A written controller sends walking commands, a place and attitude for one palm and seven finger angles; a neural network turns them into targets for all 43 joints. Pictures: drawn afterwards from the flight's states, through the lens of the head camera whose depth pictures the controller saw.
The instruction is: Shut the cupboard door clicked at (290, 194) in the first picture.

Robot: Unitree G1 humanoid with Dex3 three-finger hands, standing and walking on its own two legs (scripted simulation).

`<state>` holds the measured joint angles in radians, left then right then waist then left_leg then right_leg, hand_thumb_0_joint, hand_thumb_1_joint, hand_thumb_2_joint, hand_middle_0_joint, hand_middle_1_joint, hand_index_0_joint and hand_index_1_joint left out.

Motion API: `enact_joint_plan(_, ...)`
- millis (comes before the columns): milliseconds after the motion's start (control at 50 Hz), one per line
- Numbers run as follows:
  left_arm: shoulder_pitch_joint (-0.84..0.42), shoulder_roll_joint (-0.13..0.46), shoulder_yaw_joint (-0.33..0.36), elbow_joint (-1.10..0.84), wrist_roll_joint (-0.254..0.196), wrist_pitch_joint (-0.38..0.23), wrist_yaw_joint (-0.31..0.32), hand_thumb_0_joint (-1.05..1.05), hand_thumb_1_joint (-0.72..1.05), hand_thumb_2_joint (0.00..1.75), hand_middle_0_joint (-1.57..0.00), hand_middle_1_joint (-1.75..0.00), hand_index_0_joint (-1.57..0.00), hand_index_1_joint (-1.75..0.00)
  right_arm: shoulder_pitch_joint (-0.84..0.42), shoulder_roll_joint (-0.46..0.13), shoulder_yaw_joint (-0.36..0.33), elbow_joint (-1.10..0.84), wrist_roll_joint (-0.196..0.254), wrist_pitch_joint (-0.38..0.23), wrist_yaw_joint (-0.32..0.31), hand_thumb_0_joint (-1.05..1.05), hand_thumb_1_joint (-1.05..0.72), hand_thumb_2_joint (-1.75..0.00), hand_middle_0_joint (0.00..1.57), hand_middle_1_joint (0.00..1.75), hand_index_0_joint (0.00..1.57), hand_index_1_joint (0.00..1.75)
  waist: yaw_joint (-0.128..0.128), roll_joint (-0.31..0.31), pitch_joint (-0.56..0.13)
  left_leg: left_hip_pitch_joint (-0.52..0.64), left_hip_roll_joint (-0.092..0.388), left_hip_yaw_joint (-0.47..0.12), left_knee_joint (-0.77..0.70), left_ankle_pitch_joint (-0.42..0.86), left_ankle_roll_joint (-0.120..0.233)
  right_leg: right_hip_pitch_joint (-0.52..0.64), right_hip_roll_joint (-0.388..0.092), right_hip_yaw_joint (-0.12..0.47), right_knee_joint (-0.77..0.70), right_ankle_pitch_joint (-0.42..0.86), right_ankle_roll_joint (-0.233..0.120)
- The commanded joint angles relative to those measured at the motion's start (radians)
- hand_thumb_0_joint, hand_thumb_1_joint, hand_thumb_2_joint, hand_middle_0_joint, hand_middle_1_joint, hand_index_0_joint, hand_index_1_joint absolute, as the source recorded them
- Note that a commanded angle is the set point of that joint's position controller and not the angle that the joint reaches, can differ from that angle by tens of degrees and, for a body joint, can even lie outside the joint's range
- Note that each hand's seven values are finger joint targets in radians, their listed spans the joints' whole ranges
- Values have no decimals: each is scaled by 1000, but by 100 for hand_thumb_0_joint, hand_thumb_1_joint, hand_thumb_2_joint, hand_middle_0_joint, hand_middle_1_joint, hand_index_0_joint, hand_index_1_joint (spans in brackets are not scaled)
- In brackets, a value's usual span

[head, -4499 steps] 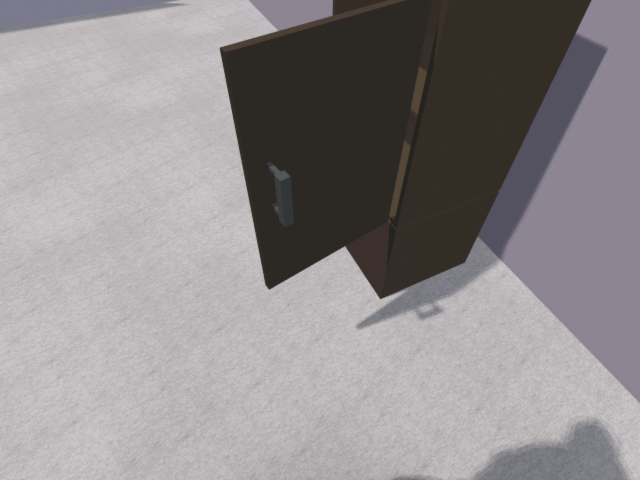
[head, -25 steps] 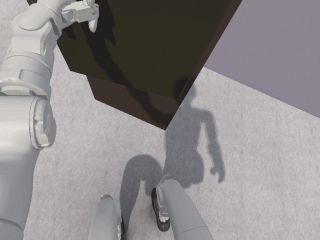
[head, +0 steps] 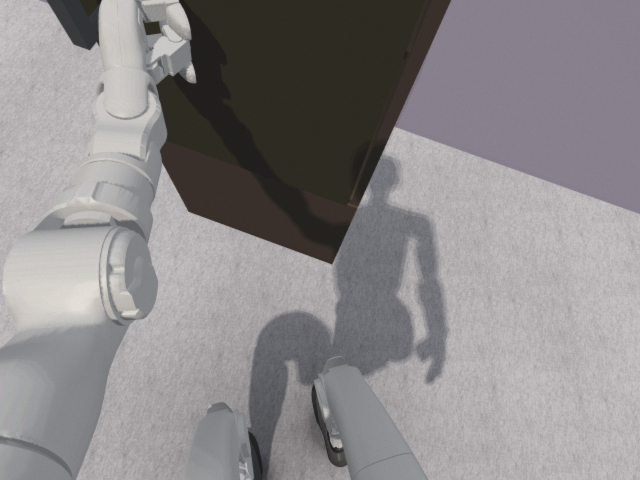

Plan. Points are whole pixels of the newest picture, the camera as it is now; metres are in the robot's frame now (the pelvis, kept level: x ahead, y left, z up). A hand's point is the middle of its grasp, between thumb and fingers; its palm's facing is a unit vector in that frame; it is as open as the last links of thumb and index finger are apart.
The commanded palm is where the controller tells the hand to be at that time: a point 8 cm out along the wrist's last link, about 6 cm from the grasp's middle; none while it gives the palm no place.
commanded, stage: pull the fist back off the door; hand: left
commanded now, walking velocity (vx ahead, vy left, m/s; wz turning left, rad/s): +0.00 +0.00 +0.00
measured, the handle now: out of the picture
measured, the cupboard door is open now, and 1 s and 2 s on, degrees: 0 0 0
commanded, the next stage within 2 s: draw the hand back to the body in 0.48 s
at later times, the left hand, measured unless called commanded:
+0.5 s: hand (176, 107) +0.50 +0.04 +0.10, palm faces -0.05 -1.00 -0.04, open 3.1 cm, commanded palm +0.49 +0.10 +0.10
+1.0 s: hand (59, 170) +0.41 +0.12 +0.16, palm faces -0.03 -1.00 -0.03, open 3.1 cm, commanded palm +0.37 +0.17 +0.17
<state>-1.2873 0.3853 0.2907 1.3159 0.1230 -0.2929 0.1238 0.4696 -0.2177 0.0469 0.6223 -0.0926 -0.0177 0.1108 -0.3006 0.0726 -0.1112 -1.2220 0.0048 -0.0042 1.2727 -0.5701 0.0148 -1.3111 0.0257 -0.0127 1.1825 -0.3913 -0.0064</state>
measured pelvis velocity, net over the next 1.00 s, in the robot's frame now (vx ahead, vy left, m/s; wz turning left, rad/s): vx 0.02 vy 0.00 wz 0.01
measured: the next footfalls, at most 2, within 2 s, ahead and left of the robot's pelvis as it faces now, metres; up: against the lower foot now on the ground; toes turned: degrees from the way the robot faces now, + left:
none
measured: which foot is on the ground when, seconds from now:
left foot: down 0.00-1.00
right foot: down 0.00-1.00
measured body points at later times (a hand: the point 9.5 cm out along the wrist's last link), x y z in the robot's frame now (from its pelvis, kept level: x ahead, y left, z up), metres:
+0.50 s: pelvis +0.02 -0.01 +0.03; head +0.15 -0.01 +0.46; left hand +0.50 +0.10 +0.10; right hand +0.07 -0.28 -0.09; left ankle +0.00 +0.11 -0.62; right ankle +0.08 -0.11 -0.62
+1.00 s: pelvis +0.02 +0.00 +0.08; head +0.07 -0.01 +0.53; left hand +0.40 +0.17 +0.17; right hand +0.10 -0.26 -0.04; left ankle +0.00 +0.11 -0.62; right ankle +0.08 -0.11 -0.62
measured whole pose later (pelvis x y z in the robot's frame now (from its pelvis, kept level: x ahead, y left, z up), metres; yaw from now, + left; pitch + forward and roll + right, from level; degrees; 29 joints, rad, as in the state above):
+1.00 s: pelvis +0.02 +0.00 +0.08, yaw +1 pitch +10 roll +0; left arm -0.37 0.18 0.10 0.56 -0.15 -0.32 -0.06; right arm 0.38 -0.25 0.01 0.56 0.03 0.04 0.00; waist -0.06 0.03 -0.09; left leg -0.58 -0.01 0.00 0.85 -0.45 0.01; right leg -0.68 0.02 0.00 0.82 -0.32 -0.01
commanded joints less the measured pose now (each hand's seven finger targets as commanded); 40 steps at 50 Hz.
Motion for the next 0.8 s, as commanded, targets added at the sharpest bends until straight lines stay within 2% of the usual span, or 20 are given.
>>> enact_joint_plan(0,-496,135,39,-380,-137,-81,-39,0,90,90,-130,-150,-130,-150,209,-210,-87,-75,25,-1,-37,0,-90,-90,20,30,20,30,22,31,-725,339,-15,-29,-222,327,14,662,5,12,-196,311,-7)
enact_joint_plan(20,-461,107,28,-411,-152,-107,-40,0,90,90,-130,-150,-130,-150,207,-205,-91,-73,24,-6,-39,0,-90,-90,20,30,20,30,30,37,-738,371,-15,-26,-226,355,11,667,3,10,-196,340,-6)
enact_joint_plan(60,-378,30,-19,-414,-153,-156,-37,0,90,90,-130,-150,-130,-150,198,-193,-94,-61,20,-12,-34,0,-90,-90,20,30,20,30,36,22,-659,383,-14,-17,-233,377,8,647,4,2,-203,359,-5)
enact_joint_plan(100,-296,-24,-66,-396,-125,-195,-30,0,90,90,-130,-150,-130,-150,198,-189,-99,-47,17,-10,-30,0,-90,-90,20,30,20,30,40,8,-589,399,-14,-10,-238,393,9,626,3,0,-209,367,-7)
enact_joint_plan(120,-218,-34,-71,-348,-110,-200,-28,0,90,90,-130,-150,-130,-150,195,-188,-103,-39,19,-6,-28,0,-90,-90,20,30,20,30,55,2,-547,383,-14,-8,-243,385,6,616,1,-1,-210,357,-10)
enact_joint_plan(180,-95,-84,-107,-238,-92,-170,-32,0,90,90,-130,-150,-130,-150,172,-190,-108,-38,31,16,-24,0,-90,-90,20,30,20,30,54,-73,-420,303,-25,11,-265,290,11,621,-3,6,-244,289,-11)
enact_joint_plan(200,-84,-89,-109,-233,-95,-165,-34,0,90,90,-130,-150,-130,-150,169,-191,-107,-41,33,21,-27,0,-90,-90,20,30,20,30,64,-57,-400,316,-27,12,-276,298,11,618,-4,5,-248,293,-16)
enact_joint_plan(220,-62,-107,-116,-243,-104,-159,-36,0,90,90,-130,-150,-130,-150,149,-190,-108,-51,39,25,-27,0,-90,-90,20,30,20,30,75,-47,-398,320,-30,16,-279,294,9,619,-5,7,-249,288,-17)
enact_joint_plan(260,-77,-86,-89,-303,-131,-169,-33,0,90,90,-130,-150,-130,-150,120,-189,-110,-64,40,29,-32,0,-90,-90,20,30,20,30,91,-49,-432,327,-35,21,-278,298,10,654,-8,16,-249,301,-17)
enact_joint_plan(320,-133,-113,-109,-450,-158,-237,-24,0,90,90,-130,-150,-130,-150,82,-176,-114,-77,38,23,-41,0,-90,-90,20,30,20,30,95,-23,-508,390,-36,19,-274,339,9,681,-13,22,-233,347,-13)
enact_joint_plan(380,-138,-76,-109,-586,-142,-316,-13,0,90,90,-130,-150,-130,-150,55,-173,-122,-79,36,14,-47,0,-90,-90,20,30,20,30,116,10,-607,454,-32,15,-264,398,4,723,-18,27,-204,411,-14)
enact_joint_plan(400,-167,-108,-148,-628,-137,-334,-11,0,90,90,-130,-150,-130,-150,51,-169,-123,-80,35,10,-50,0,-90,-90,20,30,20,30,99,16,-632,481,-30,12,-254,425,7,710,-17,26,-193,437,-11)
enact_joint_plan(460,-139,-134,-190,-559,-108,-321,-14,0,90,90,-130,-150,-130,-150,40,-171,-128,-50,38,15,-55,0,-90,-90,20,30,20,30,86,4,-583,483,-25,2,-261,406,1,678,-20,14,-198,401,-8)
enact_joint_plan(560,-111,-160,-185,-333,-134,-194,-18,0,90,90,-130,-150,-130,-150,21,-181,-113,-45,56,37,-74,0,-90,-90,20,30,20,30,55,-130,-413,353,-33,1,-307,230,9,661,-19,11,-265,242,-2)
enact_joint_plan(580,-112,-149,-169,-310,-145,-177,-19,0,90,90,-130,-150,-130,-150,18,-183,-110,-48,57,39,-78,0,-90,-90,20,30,20,30,60,-136,-406,336,-37,2,-310,209,10,667,-19,15,-271,217,-3)
enact_joint_plan(620,-32,-70,-77,-380,-175,-178,-28,0,90,90,-130,-150,-130,-150,8,-185,-102,-85,60,37,-82,0,-90,-90,20,30,20,30,136,-92,-517,398,-41,9,-333,277,6,751,-20,16,-258,277,-14)
enact_joint_plan(660,45,-10,-22,-501,-199,-202,-43,0,90,90,-130,-150,-130,-150,-9,-176,-98,-121,62,34,-86,0,-90,-90,20,30,20,30,189,-71,-610,444,-42,23,-347,352,3,850,-20,26,-255,372,-17)
enact_joint_plan(700,201,13,-7,-610,-202,-225,-63,0,90,90,-130,-150,-130,-150,-10,-167,-96,-158,67,31,-84,0,-90,-90,20,30,20,30,235,-78,-648,472,-37,28,-366,431,2,930,-18,29,-251,469,-23)
enact_joint_plan(740,321,-32,-64,-699,-190,-223,-87,0,90,90,-130,-150,-130,-150,-24,-158,-98,-175,77,34,-79,0,-90,-90,20,30,20,30,241,-103,-586,483,-31,39,-398,423,5,951,-16,29,-286,475,-19)
enact_joint_plan(780,419,-55,-99,-765,-191,-190,-110,0,90,90,-130,-150,-130,-150,-36,-162,-103,-193,91,42,-79,0,-90,-90,20,30,20,30,235,-141,-480,493,-27,47,-443,367,10,960,-12,27,-345,422,-13)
